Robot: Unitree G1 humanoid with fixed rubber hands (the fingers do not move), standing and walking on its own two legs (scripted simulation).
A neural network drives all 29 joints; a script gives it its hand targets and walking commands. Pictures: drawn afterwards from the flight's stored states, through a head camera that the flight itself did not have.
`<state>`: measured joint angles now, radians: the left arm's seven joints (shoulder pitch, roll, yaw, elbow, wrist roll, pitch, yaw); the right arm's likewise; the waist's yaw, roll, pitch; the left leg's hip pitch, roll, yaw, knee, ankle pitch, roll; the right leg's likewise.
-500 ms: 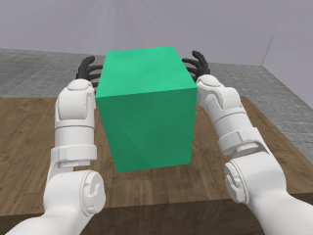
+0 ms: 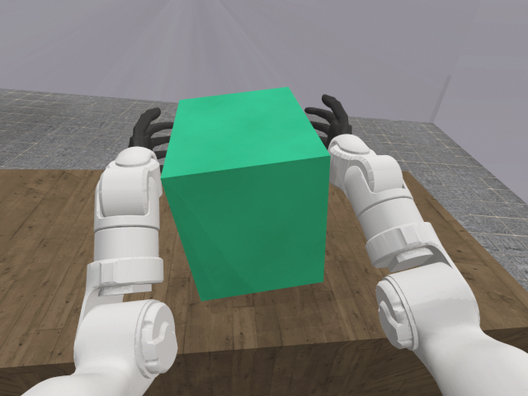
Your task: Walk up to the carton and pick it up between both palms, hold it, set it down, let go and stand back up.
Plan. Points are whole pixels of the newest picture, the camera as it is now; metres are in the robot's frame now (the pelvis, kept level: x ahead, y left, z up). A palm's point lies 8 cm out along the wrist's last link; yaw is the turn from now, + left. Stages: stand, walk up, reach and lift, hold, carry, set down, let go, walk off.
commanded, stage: hold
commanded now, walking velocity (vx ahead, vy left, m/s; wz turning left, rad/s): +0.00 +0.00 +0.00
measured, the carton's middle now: (247, 186) +0.38 +0.00 +0.20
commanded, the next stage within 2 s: none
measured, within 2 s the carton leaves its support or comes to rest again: neither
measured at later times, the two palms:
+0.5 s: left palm (147, 152) +0.36 +0.14 +0.27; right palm (341, 144) +0.36 -0.14 +0.29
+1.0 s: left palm (148, 154) +0.37 +0.14 +0.26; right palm (342, 142) +0.37 -0.14 +0.29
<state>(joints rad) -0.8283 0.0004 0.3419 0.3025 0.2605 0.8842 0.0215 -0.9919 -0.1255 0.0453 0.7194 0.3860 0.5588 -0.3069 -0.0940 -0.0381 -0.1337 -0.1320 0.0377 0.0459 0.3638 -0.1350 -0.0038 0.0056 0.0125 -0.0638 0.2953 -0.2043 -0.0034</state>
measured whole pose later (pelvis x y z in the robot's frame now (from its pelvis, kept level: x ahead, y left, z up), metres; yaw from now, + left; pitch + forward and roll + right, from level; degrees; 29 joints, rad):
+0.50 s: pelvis +0.00 +0.00 +0.00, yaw +0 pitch -5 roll -1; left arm -0.87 0.00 0.35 0.35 0.25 0.87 0.04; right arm -1.01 -0.14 0.06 0.75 0.38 0.56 -0.30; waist -0.09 -0.02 -0.15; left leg -0.14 0.04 0.05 0.36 -0.13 0.00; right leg -0.01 0.01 -0.06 0.30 -0.20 0.00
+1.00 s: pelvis +0.00 +0.00 +0.00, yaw +0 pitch -5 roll -1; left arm -0.85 0.00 0.35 0.32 0.26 0.88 0.04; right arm -1.01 -0.15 0.07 0.72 0.40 0.57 -0.30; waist -0.09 -0.02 -0.14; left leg -0.14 0.04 0.05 0.36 -0.14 0.00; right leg 0.00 0.02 -0.05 0.29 -0.20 0.00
